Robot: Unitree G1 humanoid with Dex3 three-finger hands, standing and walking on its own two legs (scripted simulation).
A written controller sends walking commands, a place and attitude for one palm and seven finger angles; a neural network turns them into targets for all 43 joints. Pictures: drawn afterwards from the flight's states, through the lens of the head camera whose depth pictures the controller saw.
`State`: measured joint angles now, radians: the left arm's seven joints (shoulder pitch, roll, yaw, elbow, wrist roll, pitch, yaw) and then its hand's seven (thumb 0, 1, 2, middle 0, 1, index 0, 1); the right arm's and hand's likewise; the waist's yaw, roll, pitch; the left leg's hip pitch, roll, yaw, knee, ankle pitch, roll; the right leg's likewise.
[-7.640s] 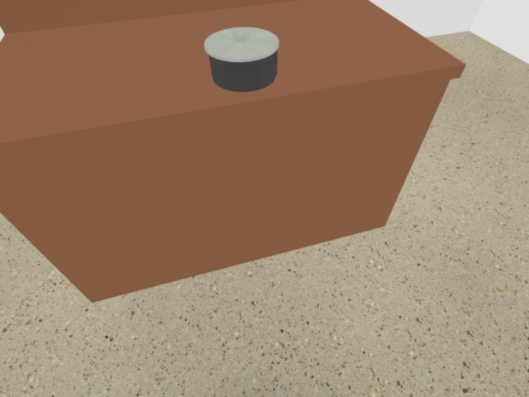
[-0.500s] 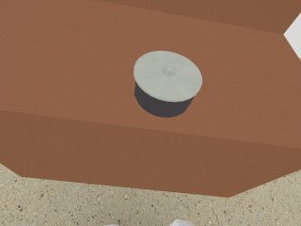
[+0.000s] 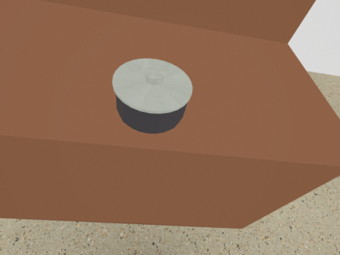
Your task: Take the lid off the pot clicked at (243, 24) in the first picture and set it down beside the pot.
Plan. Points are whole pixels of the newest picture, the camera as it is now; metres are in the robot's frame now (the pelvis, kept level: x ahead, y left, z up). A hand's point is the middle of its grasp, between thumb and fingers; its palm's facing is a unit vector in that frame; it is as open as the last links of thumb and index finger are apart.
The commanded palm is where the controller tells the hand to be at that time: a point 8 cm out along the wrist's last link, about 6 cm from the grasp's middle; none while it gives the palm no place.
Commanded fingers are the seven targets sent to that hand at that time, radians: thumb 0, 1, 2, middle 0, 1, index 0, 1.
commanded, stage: shuffle to correct the standing spot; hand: left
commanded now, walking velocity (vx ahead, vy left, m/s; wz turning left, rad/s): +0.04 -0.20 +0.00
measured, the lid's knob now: (154, 75) +0.47 +0.08 +0.17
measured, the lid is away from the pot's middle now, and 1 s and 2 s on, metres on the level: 0.00 0.00 0.00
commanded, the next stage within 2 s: come to a stop and stand still in 0.24 s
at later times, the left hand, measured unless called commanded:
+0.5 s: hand out of the picture +0.11 +0.12 -0.16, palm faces -0.02 -0.98 -0.18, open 7.3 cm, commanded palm none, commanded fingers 0.00 0.90 0.90 -0.20 -0.30 -0.20 -0.30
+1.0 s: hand out of the picture +0.04 +0.15 -0.16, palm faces +0.02 -0.97 -0.26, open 7.3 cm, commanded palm none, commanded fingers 0.00 0.90 0.90 -0.20 -0.30 -0.20 -0.30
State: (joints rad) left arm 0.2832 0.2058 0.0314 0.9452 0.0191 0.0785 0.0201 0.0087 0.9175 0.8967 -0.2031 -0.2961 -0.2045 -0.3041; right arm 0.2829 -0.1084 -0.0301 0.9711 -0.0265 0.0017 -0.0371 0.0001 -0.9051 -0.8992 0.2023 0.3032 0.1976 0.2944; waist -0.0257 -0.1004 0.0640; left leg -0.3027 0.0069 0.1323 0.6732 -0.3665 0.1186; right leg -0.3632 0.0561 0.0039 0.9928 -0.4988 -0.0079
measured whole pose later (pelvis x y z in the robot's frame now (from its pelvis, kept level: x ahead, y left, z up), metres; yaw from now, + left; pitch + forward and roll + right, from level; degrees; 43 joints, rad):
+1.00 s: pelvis +0.00 -0.04 +0.00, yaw +0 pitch -2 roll +0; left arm 0.25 0.20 0.01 0.97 0.01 0.03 0.05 0.01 0.91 0.90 -0.20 -0.30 -0.21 -0.30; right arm 0.21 -0.19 -0.03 0.95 -0.02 0.02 -0.02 0.00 -0.91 -0.90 0.20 0.30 0.20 0.29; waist 0.00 0.01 0.05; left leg -0.27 -0.01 0.07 0.62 -0.32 0.05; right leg -0.27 -0.07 -0.01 0.60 -0.31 0.05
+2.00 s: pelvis +0.01 -0.03 +0.01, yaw +0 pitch -1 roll +0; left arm 0.30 0.17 -0.01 1.07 0.01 0.00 0.03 0.01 0.91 0.90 -0.20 -0.30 -0.20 -0.30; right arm 0.26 -0.16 -0.01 1.08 -0.01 -0.02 -0.02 0.01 -0.93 -0.90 0.20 0.30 0.20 0.29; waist 0.01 -0.02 0.04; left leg -0.20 -0.04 0.07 0.49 -0.27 0.07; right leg -0.19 -0.07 0.03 0.46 -0.25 0.07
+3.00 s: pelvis +0.02 -0.04 +0.02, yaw +0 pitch -2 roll -1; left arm 0.32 0.14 -0.01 1.10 0.01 -0.01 0.04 0.00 0.91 0.90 -0.20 -0.30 -0.20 -0.30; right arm 0.30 -0.11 0.00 1.14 -0.01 -0.02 -0.03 0.01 -0.92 -0.90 0.20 0.30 0.20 0.29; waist 0.01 -0.02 0.04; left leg -0.17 -0.03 0.06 0.48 -0.28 0.06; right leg -0.16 -0.05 0.01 0.44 -0.26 0.06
